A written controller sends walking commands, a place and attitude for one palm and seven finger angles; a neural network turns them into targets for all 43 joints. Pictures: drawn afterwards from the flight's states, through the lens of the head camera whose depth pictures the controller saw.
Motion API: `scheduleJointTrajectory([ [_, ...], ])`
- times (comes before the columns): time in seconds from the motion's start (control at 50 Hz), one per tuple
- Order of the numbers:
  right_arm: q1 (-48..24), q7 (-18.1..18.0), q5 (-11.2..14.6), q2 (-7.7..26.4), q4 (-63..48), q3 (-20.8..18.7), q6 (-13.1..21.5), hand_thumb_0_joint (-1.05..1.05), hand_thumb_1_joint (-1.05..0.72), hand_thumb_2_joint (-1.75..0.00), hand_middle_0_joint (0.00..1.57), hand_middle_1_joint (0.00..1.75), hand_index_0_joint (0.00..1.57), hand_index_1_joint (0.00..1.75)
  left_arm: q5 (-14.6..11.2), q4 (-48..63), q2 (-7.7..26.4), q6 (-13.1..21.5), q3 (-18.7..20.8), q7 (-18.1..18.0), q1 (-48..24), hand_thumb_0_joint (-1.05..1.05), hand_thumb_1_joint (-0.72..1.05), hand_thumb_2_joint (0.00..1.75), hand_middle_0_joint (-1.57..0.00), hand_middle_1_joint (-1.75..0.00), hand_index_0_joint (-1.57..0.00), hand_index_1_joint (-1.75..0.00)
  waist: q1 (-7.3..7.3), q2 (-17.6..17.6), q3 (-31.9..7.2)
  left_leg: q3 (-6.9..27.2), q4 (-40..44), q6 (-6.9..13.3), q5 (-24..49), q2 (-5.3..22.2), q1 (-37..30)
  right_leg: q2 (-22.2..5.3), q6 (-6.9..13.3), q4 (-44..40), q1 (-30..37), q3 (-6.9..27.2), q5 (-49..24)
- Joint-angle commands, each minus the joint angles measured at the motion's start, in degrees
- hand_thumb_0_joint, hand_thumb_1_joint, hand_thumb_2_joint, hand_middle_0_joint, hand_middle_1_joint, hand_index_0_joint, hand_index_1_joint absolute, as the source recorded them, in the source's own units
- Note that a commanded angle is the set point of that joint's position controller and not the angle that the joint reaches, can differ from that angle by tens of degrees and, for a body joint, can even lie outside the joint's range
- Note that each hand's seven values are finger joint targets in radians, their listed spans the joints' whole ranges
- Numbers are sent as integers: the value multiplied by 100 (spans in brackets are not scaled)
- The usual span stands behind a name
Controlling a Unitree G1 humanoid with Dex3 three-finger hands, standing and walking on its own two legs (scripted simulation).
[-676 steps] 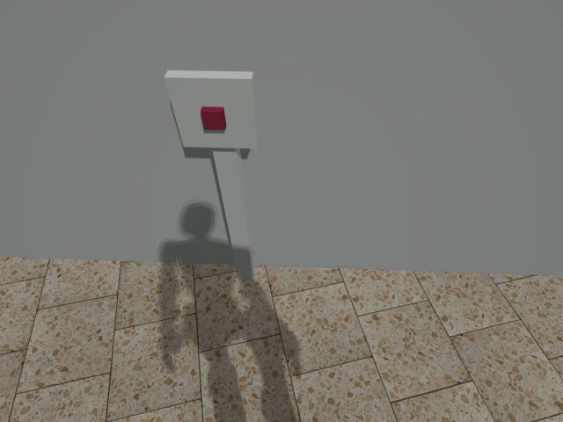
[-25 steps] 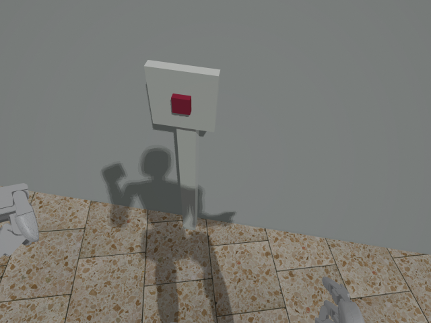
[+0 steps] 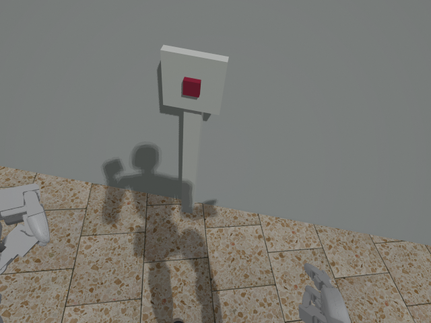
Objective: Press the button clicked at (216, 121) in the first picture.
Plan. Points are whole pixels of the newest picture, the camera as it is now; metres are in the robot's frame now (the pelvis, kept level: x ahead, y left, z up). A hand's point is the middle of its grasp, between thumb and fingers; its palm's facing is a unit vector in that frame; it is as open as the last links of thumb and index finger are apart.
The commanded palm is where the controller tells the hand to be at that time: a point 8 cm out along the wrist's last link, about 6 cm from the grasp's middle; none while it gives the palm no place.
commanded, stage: stop stepping back and stand still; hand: left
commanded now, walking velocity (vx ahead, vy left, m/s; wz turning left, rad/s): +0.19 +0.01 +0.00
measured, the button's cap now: (192, 86) +0.71 +0.13 +0.03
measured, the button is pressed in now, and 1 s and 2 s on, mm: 0 0 0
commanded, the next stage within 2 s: let the arm hang, fingers relaxed in 0.88 s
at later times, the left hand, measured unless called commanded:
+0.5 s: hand (28, 315) +0.11 +0.22 +0.16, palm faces +0.30 -0.84 -0.45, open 3.1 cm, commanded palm +0.04 +0.27 +0.17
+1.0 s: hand (4, 321) +0.10 +0.24 +0.15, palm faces +0.33 -0.83 -0.46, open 3.1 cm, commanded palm none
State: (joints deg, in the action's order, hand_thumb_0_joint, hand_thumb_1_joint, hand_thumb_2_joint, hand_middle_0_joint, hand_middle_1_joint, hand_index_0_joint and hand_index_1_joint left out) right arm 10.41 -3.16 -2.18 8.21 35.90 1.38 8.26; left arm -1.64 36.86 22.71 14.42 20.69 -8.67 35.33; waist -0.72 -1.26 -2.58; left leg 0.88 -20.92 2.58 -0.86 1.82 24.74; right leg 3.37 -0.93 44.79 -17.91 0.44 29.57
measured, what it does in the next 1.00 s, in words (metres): steps on the spot: right foot, then left foot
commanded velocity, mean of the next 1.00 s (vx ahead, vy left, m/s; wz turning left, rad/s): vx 0.11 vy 0.01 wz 0.00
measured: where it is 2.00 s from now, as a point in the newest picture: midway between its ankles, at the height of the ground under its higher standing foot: outside the picture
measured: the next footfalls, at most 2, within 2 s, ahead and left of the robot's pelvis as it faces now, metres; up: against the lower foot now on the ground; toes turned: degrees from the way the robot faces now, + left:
right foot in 0.10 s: -0.07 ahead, -0.12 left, +0.00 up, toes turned -4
left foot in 0.26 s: -0.02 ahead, +0.13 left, +0.00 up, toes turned +3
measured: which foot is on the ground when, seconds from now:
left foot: down 0.00-0.10, up 0.12-0.24, down 0.26-1.00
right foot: up 0.00-0.08, down 0.10-1.00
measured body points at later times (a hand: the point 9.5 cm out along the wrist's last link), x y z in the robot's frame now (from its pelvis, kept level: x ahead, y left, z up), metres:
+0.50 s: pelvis -0.09 -0.01 -0.01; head -0.10 +0.01 +0.44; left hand +0.08 +0.26 +0.18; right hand +0.05 -0.25 -0.08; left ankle -0.03 +0.09 -0.74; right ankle -0.11 -0.11 -0.74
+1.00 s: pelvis -0.09 +0.01 -0.01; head -0.09 +0.01 +0.44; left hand +0.08 +0.28 +0.17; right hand +0.08 -0.21 -0.09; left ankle -0.06 +0.12 -0.74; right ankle -0.11 -0.11 -0.74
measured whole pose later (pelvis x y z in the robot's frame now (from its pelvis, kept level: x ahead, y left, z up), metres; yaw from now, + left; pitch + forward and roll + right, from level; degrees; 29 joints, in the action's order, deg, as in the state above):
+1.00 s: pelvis -0.09 +0.01 -0.01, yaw +0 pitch +1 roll -1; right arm 11.5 -2.8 -0.2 10.4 36.3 1.6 8.8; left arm -0.6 28.4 21.8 13.8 18.6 -7.1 33.9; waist 0.2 0.2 -1.0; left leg -2.3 -30.7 0.0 -13.1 2.0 18.1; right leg -0.9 -0.3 29.1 -13.0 -3.4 16.5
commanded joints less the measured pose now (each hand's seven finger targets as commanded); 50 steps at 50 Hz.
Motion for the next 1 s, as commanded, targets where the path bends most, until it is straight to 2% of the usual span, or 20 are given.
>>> scheduleJointTrajectory([
  [0.0, -344, -49, -24, 1012, -753, -373, 242, 0, -90, -90, 20, 30, 20, 30, -138, 1268, 887, 236, 553, -70, -61, 0, 90, 90, -130, -150, -130, -150, 46, 1660, -966, 826, 1253, 32, -1225, 881, -1389, 149, 161, -1477, 475, -380, -97],
  [0.04, -391, -45, 20, 1003, -922, -334, 116, 0, -90, -90, 20, 30, 20, 30, -204, 1287, 1082, 207, 721, -18, 254, 0, 90, 90, -130, -150, -130, -150, 64, 1309, -775, 225, 796, -362, -1860, 322, -1115, -16, 352, -2882, 887, -473, -712],
  [0.08, -420, -56, 12, 939, -929, -301, -81, 0, -90, -90, 20, 30, 20, 30, -293, 1346, 1460, 233, 1115, -48, 398, 0, 90, 90, -130, -150, -130, -150, 85, -238, -805, -214, -1838, -509, -1442, -227, -1899, -1592, 944, -3666, -825, 663, -426],
  [0.1, -455, -63, -74, 964, -893, -258, -130, 0, -90, -90, 20, 30, 20, 30, -334, 1400, 1629, 201, 1399, -135, 204, 0, 90, 90, -130, -150, -130, -150, 48, -399, -768, -134, -2623, -471, -1414, -147, -1446, -2213, 1185, -3564, -935, 1026, -948],
  [0.12, -335, -105, 135, 889, -897, -337, -112, 0, -90, -90, 20, 30, 20, 30, -314, 1030, 1290, 54, 1104, -81, 164, 0, 90, 90, -130, -150, -130, -150, 44, -1257, -592, 146, -3215, -441, -1787, -301, -757, -2102, 1190, -3299, -771, 1060, -714],
  [0.14, -383, -145, 225, 942, -918, -369, -102, 0, -90, -90, 20, 30, 20, 30, -269, 871, 1055, -31, 975, -75, 107, 0, 90, 90, -130, -150, -130, -150, 113, -1218, -220, 218, -3288, -372, -1697, -122, -240, -2001, 1113, -3127, -504, 896, -1121],
  [0.22, -336, -277, 226, 1073, -794, -288, 44, 0, -90, -90, 20, 30, 20, 30, -54, 311, 717, -86, 577, -134, -238, 0, 90, 90, -130, -150, -130, -150, 211, 168, 308, -19, -419, -112, -936, 68, -1024, -1296, 437, -2300, -196, 223, -1798],
  [0.28, -178, -303, 216, 1145, -879, -297, 187, 0, -90, -90, 20, 30, 20, 30, -1, 584, 909, 50, 579, -125, -319, 0, 90, 90, -130, -150, -130, -150, 158, 841, -365, 922, -201, 128, 899, 639, -1670, -548, 51, -1231, 75, -267, -2289],
  [0.32, -209, -249, 154, 1111, -861, -316, 262, 0, -90, -90, 20, 30, 20, 30, -18, 1089, 865, 135, 451, -80, -439, 0, 90, 90, -130, -150, -130, -150, 161, 1221, -555, 1625, 438, 73, 421, 938, -1830, -296, -1, -632, -121, -257, -556],
  [0.38, -307, -182, 144, 1094, -880, -277, 373, 0, -90, -90, 20, 30, 20, 30, 28, 1201, 875, 109, 558, -133, -69, 0, 90, 90, -130, -150, -130, -150, 79, 1235, -248, 1444, 876, 270, -1516, 975, -915, -359, 78, -951, 410, -247, -414],
  [0.44, -384, -173, 104, 1100, -958, -290, 216, 0, -90, -90, 20, 30, 20, 30, 37, 837, 966, 53, 777, -149, 301, 0, 90, 90, -130, -150, -130, -150, 118, 1031, 33, 706, 570, -73, -3094, 421, 280, -419, 299, -2086, 1300, -278, -507],
  [0.5, -263, -167, 148, 1043, -905, -438, -34, 0, -90, -90, 20, 30, 20, 30, -52, 549, 976, 34, 877, -150, 103, 0, 90, 90, -130, -150, -130, -150, 71, -1175, 410, -18, -3258, -288, -2163, -220, 624, -2331, 1350, -3791, -131, 2523, 1486],
  [0.54, -83, -143, 122, 1024, -785, -374, 6, 0, -90, -90, 20, 30, 20, 30, -32, 327, 876, 129, 814, -151, -351, 0, 90, 90, -130, -150, -130, -150, 264, -581, 295, 153, -3459, -246, -2081, 117, 619, -2200, 1260, -3374, -103, 1683, 394],
  [0.62, -232, -265, 131, 951, -779, -291, 80, 0, -90, -90, 20, 30, 20, 30, 66, 168, 597, 65, 381, -168, -554, 0, 90, 90, -130, -150, -130, -150, 199, -148, 345, -413, -1107, -89, -1671, -2, -1009, -1515, 756, -2820, -599, 679, 178],
  [0.68, -293, -310, 151, 1158, -936, -341, 202, 0, -90, -90, 20, 30, 20, 30, 70, 761, 691, 127, 388, -187, -669, 0, 90, 90, -130, -150, -130, -150, 107, 776, 175, 626, -113, 187, -1238, 629, -1274, -722, 228, -1629, -251, 141, -1086],
  [0.72, -239, -263, 168, 1057, -866, -281, 221, 0, -90, -90, 20, 30, 20, 30, 57, 580, 778, 148, 560, -124, -396, 0, 90, 90, -130, -150, -130, -150, 134, 711, 50, 884, 107, 190, -1192, 754, -887, -524, 62, -1401, 92, -147, -1305],
  [0.82, -242, -175, 181, 1024, -889, -288, 294, 0, -90, -90, 20, 30, 20, 30, 49, 682, 710, 204, 592, -91, -227, 0, 90, 90, -130, -150, -130, -150, 77, 474, -237, 306, -304, -6, -14, 471, -944, -607, 99, -1735, 709, -53, -2423],
  [0.94, -319, -115, 177, 976, -934, -302, 175, 0, -90, -90, 20, 30, 20, 30, -44, 484, 670, 150, 609, -56, -32, 0, 90, 90, -130, -150, -130, -150, 123, 252, -228, 20, -546, -163, -359, 227, -1185, -813, 201, -2282, 473, 265, -2381],
  [0.96, -530, 363, 254, 1820, 503, -629, 468, 0, -90, -90, 20, 30, 20, 30, 395, -4155, 87, -656, -1666, 709, -794, 0, 90, 90, -130, -150, -130, -150, 379, 347, -34, 94, -1351, -159, 485, 459, -1108, -1051, 249, -1377, -296, -145, -2835],
  [0.98, -154, 396, 255, 1802, 474, -675, -75, 0, -90, -90, 20, 30, 20, 30, 421, -4230, -9, -1234, -1396, 838, -910, 0, 90, 90, -126, -146, -126, -146, 207, 411, -212, 182, -1087, -144, 398, 505, -941, -1082, 220, -1445, -149, 66, -2593],
])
